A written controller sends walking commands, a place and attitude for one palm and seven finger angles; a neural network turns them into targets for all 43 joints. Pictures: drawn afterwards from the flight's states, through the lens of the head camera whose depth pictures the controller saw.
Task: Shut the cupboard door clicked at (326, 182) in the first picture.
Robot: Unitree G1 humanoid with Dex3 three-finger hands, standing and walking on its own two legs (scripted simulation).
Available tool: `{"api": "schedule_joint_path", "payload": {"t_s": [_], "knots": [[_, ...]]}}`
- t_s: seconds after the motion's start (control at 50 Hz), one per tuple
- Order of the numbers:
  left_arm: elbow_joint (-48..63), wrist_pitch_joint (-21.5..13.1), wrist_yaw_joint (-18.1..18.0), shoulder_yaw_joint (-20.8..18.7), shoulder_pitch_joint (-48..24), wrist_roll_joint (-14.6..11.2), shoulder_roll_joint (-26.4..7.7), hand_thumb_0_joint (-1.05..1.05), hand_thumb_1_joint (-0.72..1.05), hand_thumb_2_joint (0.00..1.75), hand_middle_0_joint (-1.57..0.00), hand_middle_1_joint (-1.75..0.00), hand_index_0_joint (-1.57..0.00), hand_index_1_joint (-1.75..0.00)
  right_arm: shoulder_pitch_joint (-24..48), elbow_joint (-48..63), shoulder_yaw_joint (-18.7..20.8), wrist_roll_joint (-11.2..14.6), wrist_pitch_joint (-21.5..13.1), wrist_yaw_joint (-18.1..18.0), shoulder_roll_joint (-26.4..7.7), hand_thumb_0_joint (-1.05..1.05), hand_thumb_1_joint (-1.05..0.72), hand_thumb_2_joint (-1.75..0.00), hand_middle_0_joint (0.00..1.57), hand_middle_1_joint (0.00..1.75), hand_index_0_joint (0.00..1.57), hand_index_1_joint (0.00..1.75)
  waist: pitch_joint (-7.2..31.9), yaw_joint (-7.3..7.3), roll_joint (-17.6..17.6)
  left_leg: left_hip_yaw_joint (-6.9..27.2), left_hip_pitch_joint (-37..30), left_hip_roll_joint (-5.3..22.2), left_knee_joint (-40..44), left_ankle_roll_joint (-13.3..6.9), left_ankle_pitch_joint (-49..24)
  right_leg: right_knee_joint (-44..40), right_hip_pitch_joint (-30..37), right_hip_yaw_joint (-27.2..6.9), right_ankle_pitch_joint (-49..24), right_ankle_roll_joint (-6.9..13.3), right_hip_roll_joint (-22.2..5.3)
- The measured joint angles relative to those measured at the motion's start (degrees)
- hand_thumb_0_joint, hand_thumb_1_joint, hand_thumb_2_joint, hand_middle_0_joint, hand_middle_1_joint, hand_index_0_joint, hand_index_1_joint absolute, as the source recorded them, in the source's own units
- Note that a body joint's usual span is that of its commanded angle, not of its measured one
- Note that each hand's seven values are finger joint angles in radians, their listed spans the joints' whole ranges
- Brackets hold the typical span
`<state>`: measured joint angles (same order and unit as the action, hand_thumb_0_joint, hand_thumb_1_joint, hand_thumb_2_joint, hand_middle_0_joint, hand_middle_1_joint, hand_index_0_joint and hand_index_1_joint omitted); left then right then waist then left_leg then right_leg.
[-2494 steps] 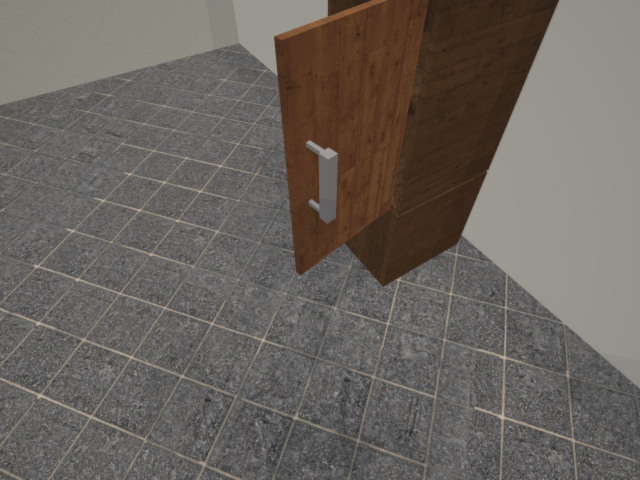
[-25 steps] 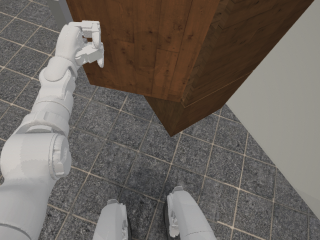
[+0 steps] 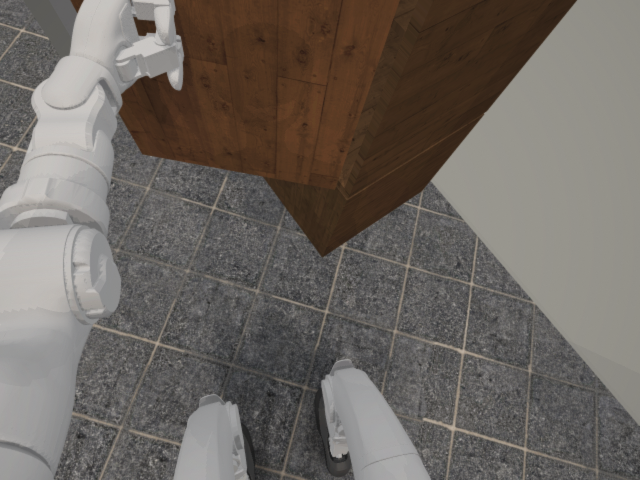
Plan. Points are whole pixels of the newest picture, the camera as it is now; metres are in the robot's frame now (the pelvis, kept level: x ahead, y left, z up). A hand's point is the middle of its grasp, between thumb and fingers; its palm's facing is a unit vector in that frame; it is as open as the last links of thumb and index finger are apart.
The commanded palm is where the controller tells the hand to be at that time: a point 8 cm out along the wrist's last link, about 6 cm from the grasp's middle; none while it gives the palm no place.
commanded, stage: push the door shut along its arc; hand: left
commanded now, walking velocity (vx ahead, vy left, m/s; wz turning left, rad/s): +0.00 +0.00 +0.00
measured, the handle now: (79, 23) +0.62 +0.15 +0.09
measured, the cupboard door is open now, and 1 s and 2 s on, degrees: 46 36 36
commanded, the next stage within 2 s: pull the fist back off the door in 0.22 s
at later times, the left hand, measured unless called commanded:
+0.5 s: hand (194, 23) +0.62 +0.04 +0.08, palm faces +0.03 -1.00 +0.09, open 3.1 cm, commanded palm +0.60 +0.06 +0.09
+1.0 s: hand (201, 73) +0.55 +0.04 +0.08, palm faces +0.01 -1.00 -0.05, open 3.1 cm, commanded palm +0.52 +0.08 +0.09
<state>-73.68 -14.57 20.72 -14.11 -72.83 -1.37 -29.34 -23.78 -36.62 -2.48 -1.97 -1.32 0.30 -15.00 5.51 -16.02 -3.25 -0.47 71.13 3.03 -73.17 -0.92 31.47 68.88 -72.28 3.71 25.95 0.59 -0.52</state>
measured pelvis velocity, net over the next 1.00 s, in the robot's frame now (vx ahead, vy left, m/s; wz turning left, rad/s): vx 0.01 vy -0.01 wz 0.02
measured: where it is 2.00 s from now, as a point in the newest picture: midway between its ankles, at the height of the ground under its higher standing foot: (290, 465)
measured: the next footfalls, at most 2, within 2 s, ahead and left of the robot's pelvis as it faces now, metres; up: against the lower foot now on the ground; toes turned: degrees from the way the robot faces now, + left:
none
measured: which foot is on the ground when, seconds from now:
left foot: down 0.00-1.00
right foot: down 0.00-1.00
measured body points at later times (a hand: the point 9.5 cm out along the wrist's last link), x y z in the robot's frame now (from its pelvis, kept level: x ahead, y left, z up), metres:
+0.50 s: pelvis -0.01 -0.01 -0.02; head +0.20 +0.01 +0.38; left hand +0.61 +0.09 +0.08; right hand -0.06 -0.25 -0.12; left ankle +0.01 +0.11 -0.62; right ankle +0.05 -0.12 -0.62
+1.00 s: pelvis +0.01 -0.01 +0.02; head +0.17 -0.01 +0.45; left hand +0.55 +0.09 +0.09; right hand -0.02 -0.27 -0.09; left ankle +0.01 +0.11 -0.62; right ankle +0.05 -0.12 -0.62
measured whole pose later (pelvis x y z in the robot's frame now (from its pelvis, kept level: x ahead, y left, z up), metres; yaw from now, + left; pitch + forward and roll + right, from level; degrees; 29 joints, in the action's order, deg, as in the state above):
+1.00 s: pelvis +0.01 -0.01 +0.02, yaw +1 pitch +27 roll -1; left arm -70.9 -24.5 -9.5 -13.8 -60.6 2.7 -13.4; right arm -25.8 -36.5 0.7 -4.8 0.2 5.9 -15.0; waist 7.8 -12.8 -2.5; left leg -0.9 62.9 2.6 -66.0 0.3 29.8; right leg 63.8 -65.0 3.3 25.6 1.4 -0.6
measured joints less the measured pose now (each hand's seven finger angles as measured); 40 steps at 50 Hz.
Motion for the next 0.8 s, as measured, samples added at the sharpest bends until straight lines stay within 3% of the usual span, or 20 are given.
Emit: {"api": "schedule_joint_path", "payload": {"t_s": [0.34,0.38,0.46,0.5,0.54,0.58,0.62,0.72,0.8], "knots": [[-4.4,3.8,0.7,4.1,-10.7,1.3,-3.3,0.04,0.96,0.98,-1.3,-1.5,-1.3,-1.5,2.3,-2.4,0.0,-1.0,-3.5,-1.2,-0.4,0.0,-0.9,-0.9,0.21,0.3,0.2,0.3,-0.1,-2.51,0.5,2.0,6.6,0.1,-4.0,0.6,0.1,3.1,-5.6,1.8,0.1,0.9,0.1],[-4.7,4.2,-4.1,0.7,-11.2,0.9,-1.6,0.05,0.93,0.97,-1.3,-1.5,-1.3,-1.5,1.2,-1.6,-0.1,-1.7,-3.7,-0.9,-0.5,0.0,-0.9,-0.9,0.2,0.3,0.2,0.3,0.4,-2.25,-0.1,2.2,7.7,0.2,-4.4,0.6,0.1,3.2,-6.6,2.0,0.0,0.8,0.1],[-4.8,3.6,-20.5,-4.9,-11.4,1.2,3.1,0.03,0.86,0.93,-1.3,-1.5,-1.3,-1.5,-0.3,-0.5,-0.6,-3.7,-3.5,1.7,0.3,0.0,-0.9,-0.9,0.2,0.3,0.2,0.3,0.9,-2.19,-0.5,1.9,8.5,0.2,-4.5,0.7,0.0,3.4,-7.6,1.7,-0.1,0.6,0.1],[-3.6,1.7,-28.2,-6.1,-10.1,4.1,4.9,0.02,0.85,0.92,-1.3,-1.5,-1.3,-1.5,-1.1,0.2,-0.5,-4.9,-3.4,3.4,0.9,0.0,-0.9,-0.9,0.2,0.3,0.2,0.3,1.4,-2.37,-0.8,1.7,8.9,0.3,-4.3,0.7,-0.1,3.4,-8.1,1.4,-0.2,0.5,0.2],[-2.8,-0.9,-33.3,-5.7,-8.4,8.1,5.8,0.02,0.86,0.92,-1.3,-1.5,-1.3,-1.5,-1.6,0.5,-0.3,-5.7,-3.2,5.0,1.6,0.0,-0.9,-0.9,0.2,0.3,0.2,0.3,1.8,-2.6,-1.1,1.3,8.7,0.3,-4.1,0.7,0.0,3.4,-8.3,1.0,-0.2,0.5,0.2],[-2.1,-2.9,-35.2,-4.3,-6.7,11.0,5.9,0.01,0.87,0.92,-1.3,-1.5,-1.3,-1.5,-1.9,0.4,-0.1,-5.9,-2.4,6.1,2.4,0.0,-0.9,-0.9,0.2,0.3,0.2,0.3,1.5,-2.75,-1.2,0.8,7.9,0.4,-3.6,0.7,0.0,3.3,-7.7,0.6,-0.1,0.5,0.3],[-1.8,-3.6,-34.7,-3.0,-5.3,11.8,6.1,0.02,0.89,0.92,-1.3,-1.5,-1.3,-1.5,-2.0,0.0,0.0,-5.5,-1.4,6.6,3.0,0.0,-0.9,-0.9,0.2,0.3,0.2,0.3,1.1,-2.64,-1.3,0.4,6.5,0.3,-2.6,0.6,-0.2,2.7,-6.6,0.3,-0.2,0.5,0.3],[-2.3,-1.8,-30.6,-4.8,-2.4,7.5,8.0,0.02,0.9,0.91,-1.3,-1.5,-1.3,-1.5,-3.1,0.0,-0.2,-3.9,0.5,6.0,3.1,0.0,-0.9,-0.9,0.21,0.3,0.2,0.3,0.9,-1.68,-1.7,-0.3,1.8,0.3,1.3,0.6,-1.1,-0.7,-2.3,-0.4,-0.9,0.5,0.4],[-1.1,-3.9,-30.6,-6.0,1.7,5.0,10.2,0.02,0.9,0.91,-1.3,-1.5,-1.3,-1.5,-4.3,0.6,0.3,-3.7,0.5,5.6,2.2,0.0,-0.9,-0.9,0.21,0.3,0.2,0.3,1.7,-0.45,-1.5,-0.8,-2.4,0.3,4.5,0.8,-1.6,-3.3,1.4,-0.9,-1.3,0.5,0.6]]}}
